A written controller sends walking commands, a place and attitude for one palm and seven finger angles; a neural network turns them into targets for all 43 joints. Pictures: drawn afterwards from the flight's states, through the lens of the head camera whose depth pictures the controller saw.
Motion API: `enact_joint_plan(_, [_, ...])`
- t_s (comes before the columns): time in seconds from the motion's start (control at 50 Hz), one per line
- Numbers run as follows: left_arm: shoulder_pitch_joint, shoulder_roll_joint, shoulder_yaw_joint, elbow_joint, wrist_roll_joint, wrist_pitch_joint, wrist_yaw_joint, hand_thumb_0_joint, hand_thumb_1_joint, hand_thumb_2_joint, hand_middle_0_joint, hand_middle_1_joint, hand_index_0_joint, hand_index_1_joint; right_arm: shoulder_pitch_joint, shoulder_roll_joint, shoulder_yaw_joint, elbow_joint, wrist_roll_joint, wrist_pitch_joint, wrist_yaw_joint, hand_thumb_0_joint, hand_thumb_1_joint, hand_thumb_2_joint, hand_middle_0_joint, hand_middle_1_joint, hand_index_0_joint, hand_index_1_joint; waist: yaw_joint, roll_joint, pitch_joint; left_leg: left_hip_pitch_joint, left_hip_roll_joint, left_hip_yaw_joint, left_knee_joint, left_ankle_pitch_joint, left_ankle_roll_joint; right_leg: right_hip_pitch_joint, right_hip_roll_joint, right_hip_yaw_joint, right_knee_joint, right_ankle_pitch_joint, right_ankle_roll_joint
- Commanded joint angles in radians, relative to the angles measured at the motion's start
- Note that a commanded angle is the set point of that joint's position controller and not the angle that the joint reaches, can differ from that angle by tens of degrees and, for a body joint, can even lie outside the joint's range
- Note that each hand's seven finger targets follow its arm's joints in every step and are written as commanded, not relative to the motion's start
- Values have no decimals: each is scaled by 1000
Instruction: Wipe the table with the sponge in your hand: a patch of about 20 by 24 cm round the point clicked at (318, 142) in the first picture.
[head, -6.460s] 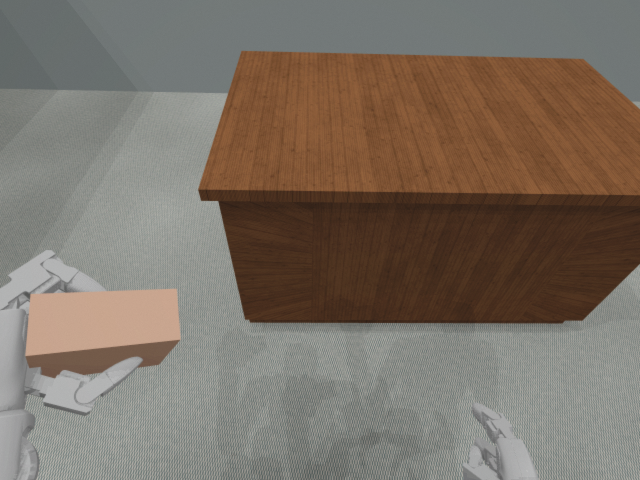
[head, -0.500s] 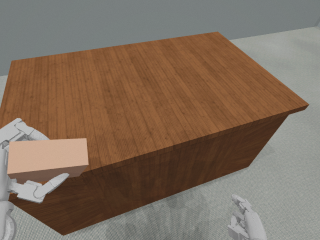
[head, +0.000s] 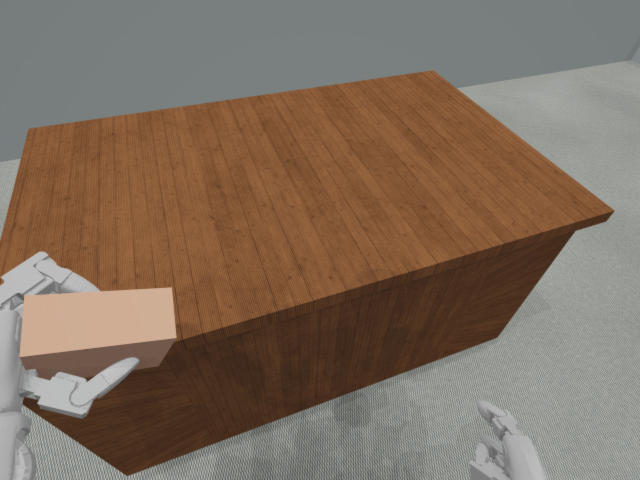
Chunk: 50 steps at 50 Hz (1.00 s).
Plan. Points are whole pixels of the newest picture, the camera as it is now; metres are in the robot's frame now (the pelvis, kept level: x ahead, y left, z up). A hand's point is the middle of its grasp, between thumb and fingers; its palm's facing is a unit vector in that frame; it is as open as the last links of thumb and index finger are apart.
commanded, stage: shuffle to correct the standing spot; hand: left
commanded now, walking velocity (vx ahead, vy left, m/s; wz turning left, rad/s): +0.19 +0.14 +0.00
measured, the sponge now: (123, 334) +0.22 +0.22 +0.14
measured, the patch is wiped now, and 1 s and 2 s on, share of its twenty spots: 0.00 0.00 0.00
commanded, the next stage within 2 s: come to a stop and stand still in 1.06 s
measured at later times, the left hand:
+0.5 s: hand (93, 277) +0.27 +0.26 +0.15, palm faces +0.38 -0.84 -0.40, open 9.4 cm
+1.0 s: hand (94, 244) +0.31 +0.28 +0.16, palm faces +0.39 -0.81 -0.44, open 9.4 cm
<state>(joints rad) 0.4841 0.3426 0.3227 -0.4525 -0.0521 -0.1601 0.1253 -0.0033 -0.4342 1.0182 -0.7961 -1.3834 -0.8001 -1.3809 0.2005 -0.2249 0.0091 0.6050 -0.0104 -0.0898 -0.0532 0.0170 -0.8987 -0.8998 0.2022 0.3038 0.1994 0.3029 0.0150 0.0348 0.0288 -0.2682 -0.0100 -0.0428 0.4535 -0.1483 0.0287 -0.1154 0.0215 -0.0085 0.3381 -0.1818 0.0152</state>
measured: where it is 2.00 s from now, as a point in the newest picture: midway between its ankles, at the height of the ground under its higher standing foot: outside the picture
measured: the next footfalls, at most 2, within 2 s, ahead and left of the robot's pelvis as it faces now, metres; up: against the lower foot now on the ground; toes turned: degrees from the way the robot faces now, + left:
right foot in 0.78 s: +0.19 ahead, +0.02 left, +0.00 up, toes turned -1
left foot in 1.20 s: +0.17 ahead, +0.25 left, +0.00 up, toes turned -2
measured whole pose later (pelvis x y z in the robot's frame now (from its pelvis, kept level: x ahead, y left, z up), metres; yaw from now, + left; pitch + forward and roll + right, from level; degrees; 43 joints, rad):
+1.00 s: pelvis +0.10 +0.04 -0.01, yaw +0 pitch -3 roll +2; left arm 0.49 0.34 0.37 -0.45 -0.04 -0.20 0.12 0.00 -0.44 1.02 -0.80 -1.38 -0.80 -1.38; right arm 0.16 -0.25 -0.01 0.63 0.00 -0.05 -0.02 0.02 -0.90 -0.90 0.20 0.30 0.20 0.30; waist 0.00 -0.01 0.09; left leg -0.56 0.06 -0.04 1.13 -0.27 -0.01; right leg -0.29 -0.05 -0.14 0.52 -0.19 -0.07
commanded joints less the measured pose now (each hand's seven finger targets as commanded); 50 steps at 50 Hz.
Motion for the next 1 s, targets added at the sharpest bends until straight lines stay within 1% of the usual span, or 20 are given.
enact_joint_plan(0.0, [-141,155,95,-214,-8,-66,24,0,100,1300,-1200,-1600,-1200,-1600,-124,-115,-52,-158,3,-54,-6,0,-900,-900,200,300,200,300,-13,-12,-30,17,10,-15,-18,-315,4,-145,-83,91,-90,-332,-57])
enact_joint_plan(0.2, [-153,177,136,-291,6,-101,29,0,100,1300,-1200,-1600,-1200,-1600,-114,-116,-46,-170,6,-76,-4,0,-900,-900,200,300,200,300,-10,184,-35,3,127,-257,-186,-419,84,-150,-3,-42,286,-153,-24])
enact_joint_plan(0.28, [-78,175,146,-288,0,-113,36,0,100,1300,-1200,-1600,-1200,-1600,-103,-113,-44,-161,5,-85,2,0,-900,-900,200,300,200,300,2,42,-132,3,88,-136,8,-5,63,-4,-57,-8,164,7,-55])
enact_joint_plan(0.32, [-10,187,163,-246,-5,-111,39,0,100,1300,-1200,-1600,-1200,-1600,-103,-109,-47,-156,13,-75,12,0,-900,-900,200,300,200,300,9,-126,-178,-115,24,-21,238,122,30,146,-182,164,144,207,-126])
enact_joint_plan(0.38, [-56,186,159,-271,-8,-126,43,0,100,1300,-1200,-1600,-1200,-1600,-102,-108,-54,-155,24,-59,31,0,-900,-900,200,300,200,300,9,-209,-124,-293,12,59,364,-147,2,224,-335,283,152,377,-203])
enact_joint_plan(0.42, [-77,223,193,-300,-7,-125,47,0,100,1300,-1200,-1600,-1200,-1600,-105,-116,-54,-144,23,-44,37,0,-900,-900,200,300,200,300,-10,-78,-100,-103,38,32,172,-109,18,44,-299,203,243,262,-146])
enact_joint_plan(0.44, [-50,198,187,-281,-14,-118,38,0,100,1300,-1200,-1600,-1200,-1600,-92,-109,-50,-138,25,-33,32,0,-900,-900,200,300,200,300,-38,33,-112,98,34,0,59,68,38,-112,-176,64,379,197,-79])
enact_joint_plan(0.46, [-55,198,185,-307,-17,-113,32,0,100,1300,-1200,-1600,-1200,-1600,-101,-120,-54,-151,25,-27,26,0,-900,-900,200,300,200,300,-42,202,-137,294,125,-188,-20,273,72,-316,-29,-64,576,-6,-8])
enact_joint_plan(0.48, [-79,212,183,-317,-8,-109,30,0,100,1300,-1200,-1600,-1200,-1600,-103,-114,-56,-168,17,-27,24,0,-900,-900,200,300,200,300,-44,266,-125,357,225,-322,-103,388,114,-462,6,-37,753,-347,-2])
enact_joint_plan(0.5, [-123,224,182,-351,5,-112,37,0,100,1300,-1200,-1600,-1200,-1600,-98,-103,-51,-170,5,-35,23,0,-900,-900,200,300,200,300,-41,188,-105,394,249,-347,-109,473,98,-531,-5,-10,845,-358,-21])
enact_joint_plan(0.56, [-113,213,165,-338,3,-90,38,0,100,1300,-1200,-1600,-1200,-1600,-97,-112,-58,-150,-1,-41,20,0,-900,-900,200,300,200,300,-29,75,-104,333,232,-237,-95,445,120,-533,-64,-17,814,-285,-15])
enact_joint_plan(0.62, [-77,218,177,-380,-1,-94,36,0,100,1300,-1200,-1600,-1200,-1600,-127,-107,-46,-158,8,-62,15,0,-900,-900,200,300,200,300,-8,134,-102,198,155,-63,-114,387,95,-333,-68,-88,515,-169,-16])
enact_joint_plan(0.7, [40,199,182,-294,-13,-87,35,0,100,1300,-1200,-1600,-1200,-1600,-110,-106,-37,-170,8,-53,11,0,-900,-900,200,300,200,300,3,124,-138,54,138,-26,-22,359,40,-41,-27,-150,223,-39,-31])
enact_joint_plan(0.74, [52,204,201,-231,-15,-89,31,0,100,1300,-1200,-1600,-1200,-1600,-118,-111,-41,-167,15,-34,7,0,-900,-900,200,300,200,300,21,-34,-189,-153,101,-9,272,206,19,233,-112,-48,83,108,-84])
enact_joint_plan(0.76, [19,224,200,-207,-14,-87,27,0,100,1300,-1200,-1600,-1200,-1600,-107,-103,-53,-176,21,-30,11,0,-900,-900,200,300,200,300,8,-253,-223,-309,9,54,590,-50,11,295,-344,302,38,94,-191])
enact_joint_plan(0.78, [-20,212,201,-189,-26,-98,21,0,100,1300,-1200,-1600,-1200,-1600,-106,-137,-65,-178,17,-32,18,0,-900,-900,200,300,200,300,-20,-262,-156,-412,-21,-2,807,-334,-12,155,-515,587,-62,-10,-271])
enact_joint_plan(0.8, [-64,204,210,-196,-24,-112,18,0,100,1300,-1200,-1600,-1200,-1600,-86,-144,-72,-153,6,-22,28,0,-900,-900,200,300,200,300,-32,-152,-102,-409,34,-74,856,-301,-33,25,-524,563,-120,-202,-263])
enact_joint_plan(0.82, [-57,228,227,-198,-19,-108,12,0,100,1300,-1200,-1600,-1200,-1600,-82,-140,-82,-146,18,-8,39,0,-900,-900,200,300,200,300,-35,-154,-75,-417,39,-73,889,-285,-32,-27,-490,562,-142,-262,-247])
enact_joint_plan(0.88, [-67,210,198,-210,-7,-124,10,0,100,1300,-1200,-1600,-1200,-1600,-127,-98,-44,-128,15,5,40,0,-900,-900,200,300,200,300,-33,-43,-50,-354,92,-42,831,-127,-40,-140,-374,221,-79,0,-184])
enact_joint_plan(0.98, [-75,217,171,-303,-3,-126,28,0,100,1300,-1200,-1600,-1200,-1600,-127,-95,-52,-133,14,-50,13,0,-900,-900,200,300,200,300,-15,-113,-83,-177,57,100,473,-83,-30,-151,-305,83,-78,17,-139])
